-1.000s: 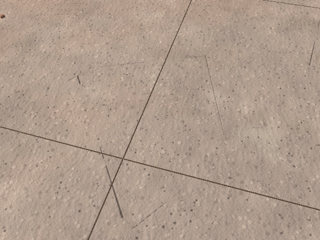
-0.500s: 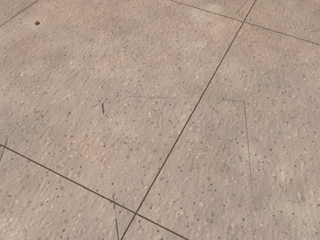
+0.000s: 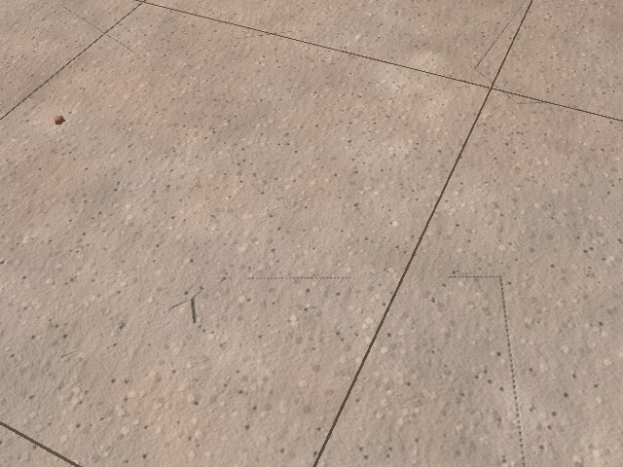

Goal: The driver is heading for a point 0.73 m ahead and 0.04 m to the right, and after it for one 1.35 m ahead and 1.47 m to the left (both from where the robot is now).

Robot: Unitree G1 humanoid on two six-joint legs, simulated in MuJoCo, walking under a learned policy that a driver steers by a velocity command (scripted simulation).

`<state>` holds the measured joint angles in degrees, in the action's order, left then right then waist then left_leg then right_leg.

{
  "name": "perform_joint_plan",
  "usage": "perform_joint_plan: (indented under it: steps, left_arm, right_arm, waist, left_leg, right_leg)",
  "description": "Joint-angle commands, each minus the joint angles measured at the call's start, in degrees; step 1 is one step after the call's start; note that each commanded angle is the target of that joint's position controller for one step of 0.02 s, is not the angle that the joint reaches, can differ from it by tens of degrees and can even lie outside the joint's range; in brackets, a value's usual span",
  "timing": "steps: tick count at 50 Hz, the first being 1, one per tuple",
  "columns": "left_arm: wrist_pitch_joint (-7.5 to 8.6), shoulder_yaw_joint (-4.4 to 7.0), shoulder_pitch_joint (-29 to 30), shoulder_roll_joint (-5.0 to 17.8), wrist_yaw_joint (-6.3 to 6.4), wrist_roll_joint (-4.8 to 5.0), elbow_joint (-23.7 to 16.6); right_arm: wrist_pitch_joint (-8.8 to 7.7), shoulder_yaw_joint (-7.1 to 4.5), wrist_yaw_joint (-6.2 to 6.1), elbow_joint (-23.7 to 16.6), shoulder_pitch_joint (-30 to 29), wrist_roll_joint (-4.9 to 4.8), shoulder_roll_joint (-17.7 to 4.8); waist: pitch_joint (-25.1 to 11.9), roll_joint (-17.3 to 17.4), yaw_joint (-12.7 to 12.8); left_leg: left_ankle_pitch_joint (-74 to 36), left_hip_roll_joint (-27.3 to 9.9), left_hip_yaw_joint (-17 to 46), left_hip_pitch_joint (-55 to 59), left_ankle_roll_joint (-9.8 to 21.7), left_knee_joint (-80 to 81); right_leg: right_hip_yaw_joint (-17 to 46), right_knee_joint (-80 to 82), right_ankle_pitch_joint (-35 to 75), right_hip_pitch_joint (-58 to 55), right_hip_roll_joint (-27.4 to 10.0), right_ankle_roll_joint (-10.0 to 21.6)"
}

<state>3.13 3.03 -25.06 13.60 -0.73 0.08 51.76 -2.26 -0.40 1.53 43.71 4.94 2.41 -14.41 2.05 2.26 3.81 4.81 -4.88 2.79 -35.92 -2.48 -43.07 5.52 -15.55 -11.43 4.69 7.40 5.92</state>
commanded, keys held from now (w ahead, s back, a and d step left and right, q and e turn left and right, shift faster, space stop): w+e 0.32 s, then w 0.30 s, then w+q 0.38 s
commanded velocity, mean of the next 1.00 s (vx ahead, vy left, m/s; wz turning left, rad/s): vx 0.50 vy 0.00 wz -0.18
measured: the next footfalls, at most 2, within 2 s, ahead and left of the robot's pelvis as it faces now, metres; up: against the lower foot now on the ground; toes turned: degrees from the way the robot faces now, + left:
left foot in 0.16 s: +0.26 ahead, +0.12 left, +0.00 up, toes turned -8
right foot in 0.68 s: +0.45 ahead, -0.15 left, +0.00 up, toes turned -20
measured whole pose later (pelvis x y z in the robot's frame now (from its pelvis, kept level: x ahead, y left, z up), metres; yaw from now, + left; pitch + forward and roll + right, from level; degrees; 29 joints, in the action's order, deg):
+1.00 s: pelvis +0.49 -0.09 +0.00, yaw -9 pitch +0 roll -1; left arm 5.3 2.4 -22.2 13.1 0.4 -1.0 52.5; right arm -0.3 -3.5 2.7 49.4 12.5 1.6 -14.7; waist 1.5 2.3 1.2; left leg 4.8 -4.9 -0.1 -37.8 2.3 -54.0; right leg -11.7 -13.2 -13.7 0.3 2.4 3.8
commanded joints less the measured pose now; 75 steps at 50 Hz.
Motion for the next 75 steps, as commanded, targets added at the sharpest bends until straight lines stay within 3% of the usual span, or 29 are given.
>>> perform_joint_plan:
  steps: [1,4,7,8,9,10,11,12,14,20,29,31,33,34,35,36,38,41,45,54,59,60,61,62,63,64,66,69,75]
  left_arm:
    - [0.39,2.42,-3.4,9.8,0.57,-0.31,-2.5]
    - [0.07,2.75,-3.4,10.4,1.05,-0.96,-3.2]
    - [0.11,3.21,1.3,11.8,1.12,-0.96,-4.8]
    - [0.55,3.00,1.8,10.9,0.61,-0.35,-5.1]
    - [1.12,1.84,1.9,6.7,0.38,0.28,-7.2]
    - [0.73,1.37,-4.4,4.2,0.47,1.36,-8.8]
    - [-0.47,1.89,-3.7,8.6,1.00,-0.67,-6.6]
    - [-0.78,2.05,0.4,8.7,0.39,-1.26,-6.5]
    - [-1.47,1.92,3.8,7.1,-0.68,-1.87,-7.2]
    - [-2.91,1.17,9.9,5.0,-2.44,-2.44,-9.9]
    - [-1.66,-1.09,25.4,3.9,-2.89,-2.32,-14.7]
    - [-1.22,-0.93,24.1,4.7,-2.29,-2.63,-14.4]
    - [0.04,0.07,11.3,6.3,-1.20,-3.53,-9.9]
    - [0.55,1.32,1.2,10.3,-0.31,-4.74,-7.6]
    - [0.34,2.83,-1.5,16.8,0.54,-4.52,-7.4]
    - [-0.18,2.87,-0.5,15.0,0.87,-2.07,-7.6]
    - [0.44,0.76,7.8,7.8,0.61,-1.70,-7.3]
    - [1.88,-0.24,9.9,4.1,0.75,-1.41,-6.3]
    - [3.21,0.44,7.0,5.5,1.08,-0.96,-4.2]
    - [2.70,0.60,0.8,6.7,1.97,-1.19,0.1]
    - [0.82,1.42,1.4,10.4,2.79,-1.64,0.9]
    - [0.28,1.57,1.9,11.0,2.70,-1.48,0.6]
    - [0.27,1.35,2.6,10.3,2.45,-1.42,-0.8]
    - [0.71,-0.09,0.0,3.0,1.02,-0.85,-4.9]
    - [1.46,0.78,8.2,7.8,0.84,-1.31,-6.8]
    - [2.31,0.47,11.7,7.1,0.59,-0.62,-8.4]
    - [2.44,0.42,10.1,6.9,0.81,-1.20,-7.2]
    - [-0.66,0.26,7.7,5.6,0.39,-2.98,-7.1]
    - [-1.65,-0.05,20.2,5.2,-0.08,-2.56,-11.7]
  right_arm:
    - [-0.97,-0.50,-0.03,-5.8,-7.5,-0.52,-3.8]
    - [-1.65,-0.46,-0.22,-7.3,-9.2,-0.90,-4.6]
    - [-2.62,-1.53,-1.12,-4.6,1.2,-1.06,-7.2]
    - [-3.44,-2.42,-1.91,-3.1,7.9,-0.41,-9.5]
    - [-3.64,-3.49,-3.02,-2.9,17.5,0.91,-14.1]
    - [-2.48,-4.52,-3.08,-3.0,15.8,1.02,-17.8]
    - [-1.75,-4.05,-2.76,-3.3,12.9,0.14,-12.7]
    - [-1.76,-2.84,-2.46,-4.0,9.9,-0.36,-7.6]
    - [-2.31,-2.19,-2.28,-3.3,8.5,-0.34,-5.4]
    - [-4.50,-2.75,-1.43,0.5,13.6,-1.35,-6.2]
    - [-3.31,-3.34,-1.13,6.2,20.6,-1.51,-8.5]
    - [-2.60,-3.54,-1.31,7.4,21.2,-1.50,-9.4]
    - [-1.94,-3.13,-1.38,8.4,21.7,-2.11,-8.9]
    - [-2.11,-2.31,-1.24,6.5,20.9,-2.42,-6.8]
    - [-2.13,-0.76,-0.69,4.1,25.8,-3.44,0.3]
    - [-1.45,-2.93,-1.59,5.3,21.5,-2.11,-7.3]
    - [-1.66,-2.99,-1.19,4.8,17.7,-2.62,-5.6]
    - [0.54,-3.12,-0.32,7.0,19.9,-0.96,-3.3]
    - [1.55,-3.37,0.83,4.9,13.7,-0.81,-1.8]
    - [1.29,-1.99,2.46,-1.6,-3.3,-0.42,-0.6]
    - [1.28,-3.37,1.52,-0.6,4.3,-0.16,-3.4]
    - [0.78,-4.30,1.06,1.5,11.3,0.11,-4.8]
    - [0.53,-6.02,0.16,4.0,20.2,0.84,-9.2]
    - [0.86,-7.78,-0.56,3.2,18.6,0.38,-16.2]
    - [1.48,-7.70,-0.65,2.7,20.6,-1.58,-15.7]
    - [1.66,-7.24,-1.20,3.3,17.0,-1.83,-14.0]
    - [1.07,-5.91,-1.47,3.1,11.8,-2.13,-8.9]
    - [-0.60,-5.16,-1.30,2.8,10.6,-2.70,-7.5]
    - [-1.00,-5.69,-1.06,3.7,17.1,-2.42,-9.5]
  waist:
    - [0.1,-6.0,0.9]
    - [-0.4,-6.8,0.8]
    - [-3.7,-6.6,-4.7]
    - [-8.0,-3.0,-8.0]
    - [-17.0,4.0,-11.2]
    - [-19.1,15.9,-6.7]
    - [-12.3,6.8,-5.3]
    - [-6.1,0.7,-5.3]
    - [-1.9,2.3,-4.2]
    - [-1.5,2.9,-3.5]
    - [1.9,3.5,-6.4]
    - [1.1,3.7,-5.3]
    - [-5.9,1.1,0.6]
    - [-13.1,-3.8,4.6]
    - [-20.2,-18.0,2.4]
    - [-17.7,-8.6,3.9]
    - [-4.9,-6.2,-0.9]
    - [-1.5,-7.9,-4.2]
    - [1.1,-6.2,-4.7]
    - [4.7,-5.6,-1.4]
    - [-2.1,-7.9,-6.0]
    - [-6.2,-6.9,-9.2]
    - [-11.3,-2.3,-13.3]
    - [-15.4,12.2,-8.4]
    - [-17.3,2.5,-11.7]
    - [-8.7,0.4,-9.9]
    - [-1.6,-4.2,-4.8]
    - [-2.5,-2.8,-1.8]
    - [0.6,0.2,-5.8]
  left_leg:
    - [-3.1,2.9,-2.4,0.4,-0.5,4.7]
    - [-0.5,4.3,-1.5,3.6,0.6,9.1]
    - [4.0,6.8,-1.8,20.9,3.0,16.4]
    - [3.8,3.2,1.2,31.9,4.9,19.2]
    - [15.3,-11.3,14.9,44.8,8.0,20.6]
    - [19.9,-21.7,38.7,51.8,13.8,27.3]
    - [25.2,-20.3,38.2,45.4,14.3,27.0]
    - [22.0,-16.9,28.9,38.7,13.0,28.0]
    - [8.2,-11.8,15.3,31.5,10.9,30.6]
    - [-8.1,-9.6,3.1,30.8,12.3,33.9]
    - [-14.8,-9.2,-4.8,33.9,11.2,33.2]
    - [-24.5,-10.0,-5.2,36.9,10.8,28.5]
    - [-33.6,-6.8,-7.4,33.9,9.3,11.9]
    - [-17.2,-4.3,-8.4,23.0,8.0,-3.2]
    - [24.9,5.7,-9.5,1.9,5.7,-23.4]
    - [24.8,5.0,-0.5,-1.8,6.6,-28.7]
    - [15.9,0.7,0.4,-0.4,7.1,-24.3]
    - [11.7,-0.2,-0.4,5.6,5.9,-21.2]
    - [4.7,-0.9,-0.9,-1.2,5.0,-19.3]
    - [-4.1,1.0,-8.6,-0.8,6.9,3.7]
    - [9.4,8.9,-13.0,12.6,12.8,7.7]
    - [9.1,10.6,-12.0,21.9,14.6,11.5]
    - [12.1,5.0,-2.6,36.0,17.5,15.5]
    - [10.4,-12.9,28.4,54.2,27.1,18.6]
    - [9.9,-14.5,39.0,54.3,27.9,25.8]
    - [6.3,-13.6,29.6,47.7,25.8,27.1]
    - [-5.9,-8.1,19.4,34.1,21.1,28.7]
    - [-13.9,-3.6,13.1,27.2,20.0,30.1]
    - [-9.0,-0.7,13.2,28.1,17.2,32.0]
  right_leg:
    - [11.9,1.9,19.4,-0.3,-13.8,6.5]
    - [14.6,-2.1,23.7,-2.5,-14.8,5.6]
    - [15.7,-10.7,27.8,1.7,-13.1,2.7]
    - [13.0,-20.8,25.2,5.7,-9.5,1.2]
    - [7.3,-36.4,9.2,12.5,-6.1,0.0]
    - [0.9,-47.8,-22.1,28.8,1.2,-1.1]
    - [0.6,-53.5,-18.4,33.5,-4.7,-0.8]
    - [0.5,-53.2,-12.8,33.0,-6.5,-1.1]
    - [-0.7,-50.1,-8.4,30.6,-9.2,-2.4]
    - [-0.7,-46.4,-0.9,33.8,-9.6,-4.2]
    - [-8.8,-19.9,4.9,26.1,-8.9,-2.5]
    - [-10.2,-16.9,0.5,22.3,-7.4,-0.6]
    - [-10.8,-10.6,2.2,4.0,-4.9,1.7]
    - [0.1,-9.6,-2.8,-11.4,-15.4,4.2]
    - [26.9,-4.7,-3.0,-27.0,-33.7,10.8]
    - [28.1,-2.1,-2.8,-20.9,-32.4,10.4]
    - [11.8,1.6,3.9,-6.6,-26.5,6.1]
    - [1.4,5.8,9.2,2.1,-22.0,2.7]
    - [-5.4,8.4,14.6,1.0,-21.8,2.9]
    - [-16.4,6.3,26.0,-5.9,-22.0,1.6]
    - [-20.2,-14.4,58.0,-12.1,-23.0,0.3]
    - [-20.7,-25.6,53.7,-8.6,-22.6,-0.2]
    - [-21.0,-42.3,37.5,2.5,-20.8,-2.1]
    - [-18.5,-64.3,-17.8,29.9,-8.7,-5.8]
    - [-5.1,-69.0,-18.2,36.9,-6.6,-5.7]
    - [-3.4,-65.9,-11.5,40.0,-10.4,-5.1]
    - [-3.7,-56.0,-7.0,33.4,-13.6,-5.4]
    - [-4.2,-49.8,-6.8,26.9,-14.0,-7.7]
    - [-5.3,-34.3,5.5,33.5,-13.4,-9.7]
